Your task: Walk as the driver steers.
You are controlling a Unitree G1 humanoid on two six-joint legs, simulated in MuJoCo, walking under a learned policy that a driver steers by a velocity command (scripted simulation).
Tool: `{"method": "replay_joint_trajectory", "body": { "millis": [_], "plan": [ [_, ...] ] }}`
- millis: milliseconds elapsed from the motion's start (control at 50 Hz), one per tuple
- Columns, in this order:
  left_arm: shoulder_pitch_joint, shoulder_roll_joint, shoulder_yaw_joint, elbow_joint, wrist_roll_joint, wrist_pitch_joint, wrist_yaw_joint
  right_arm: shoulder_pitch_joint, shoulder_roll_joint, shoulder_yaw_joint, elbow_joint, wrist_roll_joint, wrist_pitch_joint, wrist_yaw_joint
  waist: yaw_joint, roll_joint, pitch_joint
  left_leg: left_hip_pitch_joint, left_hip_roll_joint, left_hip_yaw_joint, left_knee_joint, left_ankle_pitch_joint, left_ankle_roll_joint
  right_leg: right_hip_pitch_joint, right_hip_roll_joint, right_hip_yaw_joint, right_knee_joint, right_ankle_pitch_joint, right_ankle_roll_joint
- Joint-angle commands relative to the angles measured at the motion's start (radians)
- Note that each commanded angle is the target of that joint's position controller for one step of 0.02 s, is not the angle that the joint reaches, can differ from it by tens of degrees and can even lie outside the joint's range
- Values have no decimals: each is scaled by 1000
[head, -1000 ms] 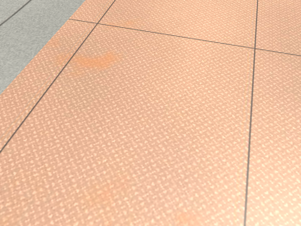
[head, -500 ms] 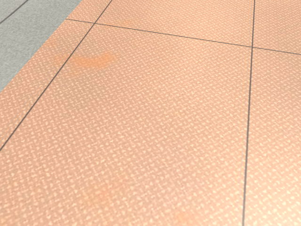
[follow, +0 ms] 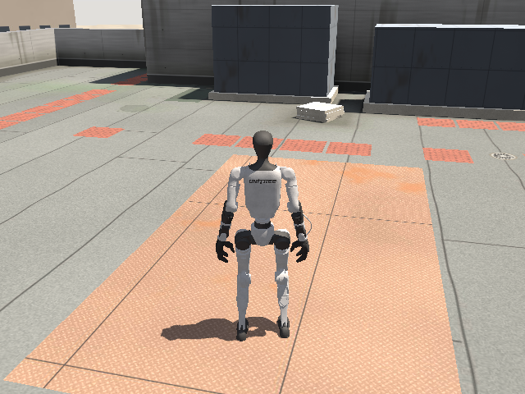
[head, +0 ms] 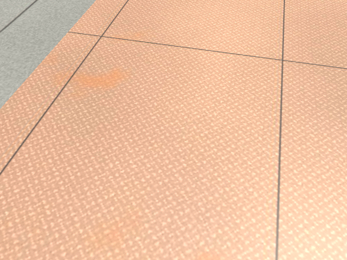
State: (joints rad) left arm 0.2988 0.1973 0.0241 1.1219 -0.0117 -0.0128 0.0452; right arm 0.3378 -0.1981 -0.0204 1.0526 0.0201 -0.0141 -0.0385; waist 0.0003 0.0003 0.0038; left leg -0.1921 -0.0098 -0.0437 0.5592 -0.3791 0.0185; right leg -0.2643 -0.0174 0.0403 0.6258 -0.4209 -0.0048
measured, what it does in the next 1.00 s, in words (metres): walks ahead: left foot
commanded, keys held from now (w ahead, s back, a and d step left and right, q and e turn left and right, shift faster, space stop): w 0.62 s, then w+e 0.36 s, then e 0.02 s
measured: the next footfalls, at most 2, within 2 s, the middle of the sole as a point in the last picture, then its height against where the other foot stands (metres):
left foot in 0.54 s outside the picture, level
right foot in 1.10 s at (214, 218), level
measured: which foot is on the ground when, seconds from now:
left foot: down 0.00-0.10, up 0.12-0.52, down 0.54-1.00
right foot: down 0.00-0.54, up 0.56-1.00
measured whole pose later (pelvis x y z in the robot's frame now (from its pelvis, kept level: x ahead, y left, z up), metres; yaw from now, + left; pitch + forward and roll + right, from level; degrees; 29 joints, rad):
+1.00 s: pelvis +0.49 +0.01 +0.00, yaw -9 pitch +2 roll +3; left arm 0.11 0.23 0.05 0.84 -0.02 -0.07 -0.03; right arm 0.33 -0.24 -0.04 1.02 0.00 -0.10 -0.01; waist -0.06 -0.03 0.01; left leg 0.09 -0.06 0.19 0.18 -0.30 0.03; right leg -0.68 -0.09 0.01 0.66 0.07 -0.05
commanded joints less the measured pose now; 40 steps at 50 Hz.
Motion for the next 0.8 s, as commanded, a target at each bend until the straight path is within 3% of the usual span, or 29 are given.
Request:
{"method": "replay_joint_trajectory", "body": {
  "millis": [20,60,80,100,120,140,160,180,200,220,240,280,340,400,460,500,520,540,560,580,600,620,640,660,700,740,800],
  "plan": [
    [-29,40,4,-64,-8,-54,-20,74,-198,-49,-22,13,-27,1,-24,194,171,-123,271,-408,-372,-479,201,-155,24,-79,140,-17,-35],
    [47,29,4,-51,-20,-76,-34,-24,-179,-43,-57,17,-32,8,47,176,187,-216,243,-342,-337,-396,175,-14,14,-80,-11,-30,-76],
    [135,35,10,-18,-19,-81,-35,-84,-165,-38,-79,22,-32,11,92,135,186,-288,174,-244,-256,-307,132,135,25,-71,-151,18,-83],
    [248,90,28,16,-8,-83,-35,-119,-121,-28,-98,16,-39,14,123,-6,145,-375,82,-108,-20,-138,78,283,-63,88,-237,33,-92],
    [389,236,64,37,-12,-90,-44,-132,-65,-16,-136,10,-57,12,151,-293,77,-522,-44,66,318,-88,15,404,-275,480,-420,-108,-203],
    [379,226,53,29,10,-104,-53,-140,-87,-21,-151,24,-77,11,124,-271,88,-615,-26,-20,530,-172,26,375,-388,726,-493,-163,-279],
    [281,161,35,-4,11,-113,-53,-132,-105,-24,-147,34,-89,20,74,-151,149,-673,33,-57,638,-97,49,344,-375,640,-475,-121,-264],
    [225,126,25,-30,6,-117,-56,-112,-98,-24,-129,29,-97,30,53,-108,148,-678,67,-49,652,1,66,336,-319,506,-472,-62,-229],
    [193,118,20,-44,1,-114,-60,-119,-112,-32,-126,19,-104,33,41,-81,143,-682,92,-31,612,78,72,342,-282,404,-479,34,-197],
    [191,93,11,-48,2,-107,-60,-147,-133,-43,-132,9,-107,38,42,-82,137,-663,113,-15,560,131,68,343,-247,309,-485,166,-169],
    [217,69,3,-44,7,-98,-57,-162,-128,-46,-135,6,-106,45,47,-95,119,-633,117,9,520,163,59,346,-214,235,-487,272,-154],
    [260,80,1,-43,13,-84,-44,-202,-86,-38,-147,5,-97,57,54,-98,101,-617,110,49,439,210,33,346,-191,153,-486,419,-157],
    [249,128,7,-68,17,-74,-25,-360,-45,-17,-211,4,-92,63,74,-82,133,-537,80,85,201,311,2,244,-171,85,-522,437,-164],
    [276,160,18,-69,5,-76,-19,-445,-65,-11,-246,12,-89,73,82,-108,155,-434,51,105,69,380,2,199,-188,60,-553,420,-172],
    [266,167,29,-67,-7,-73,-18,-470,-102,-17,-271,14,-94,84,48,-105,158,-406,49,81,-7,375,42,289,-231,43,-514,531,-154],
    [237,189,39,-78,0,-64,-19,-386,-150,-39,-259,11,-98,85,-17,-129,72,-261,5,105,-12,333,76,347,-238,14,-378,868,-129],
    [220,189,41,-86,7,-55,-20,-250,-184,-60,-219,13,-97,80,-88,-139,-17,-91,-28,124,-4,317,101,333,-214,-15,-218,1032,-110],
    [203,183,36,-101,14,-50,-23,-76,-226,-84,-168,17,-91,72,-168,-130,-121,158,-6,94,-1,317,132,218,-172,-37,-2,1015,-79],
    [241,119,16,-129,27,-54,-28,86,-306,-104,-135,-3,-83,60,-179,42,-268,484,226,-228,-24,170,218,-74,-75,-72,354,634,-42],
    [338,-16,-18,-123,9,-81,-38,113,-317,-96,-121,-16,-83,72,-112,288,-408,642,417,-718,-227,-42,349,-320,90,34,647,-127,-10],
    [238,93,8,-140,-21,-107,-42,31,-227,-72,-125,-6,-89,75,-116,202,-266,532,366,-700,-299,-79,292,-422,31,108,754,-113,-35],
    [137,145,23,-172,-41,-121,-42,-67,-183,-60,-142,-1,-94,74,-88,138,-117,366,339,-522,-308,22,249,-459,-20,72,747,-20,-53],
    [96,145,27,-177,-38,-124,-32,-149,-161,-53,-158,-8,-101,76,-51,33,-69,212,312,-388,-329,161,224,-400,-74,59,700,77,-57],
    [88,138,37,-173,-28,-114,-25,-185,-132,-46,-160,-20,-107,81,-19,19,-36,102,276,-282,-354,255,205,-342,-105,55,652,125,-56],
    [136,90,39,-163,-28,-79,-24,-180,-101,-38,-133,-30,-114,82,23,64,-22,6,238,-163,-409,281,194,-261,-134,63,596,156,-59],
    [104,85,45,-182,-26,-57,-22,-151,-119,-42,-107,-29,-121,73,32,72,25,-41,229,-81,-450,311,198,-299,-138,65,550,186,-54],
    [-16,103,54,-234,-15,-54,-24,-111,-153,-48,-88,-36,-121,50,13,42,64,-3,234,-15,-474,364,196,-431,-129,95,420,332,-36]
  ]
}}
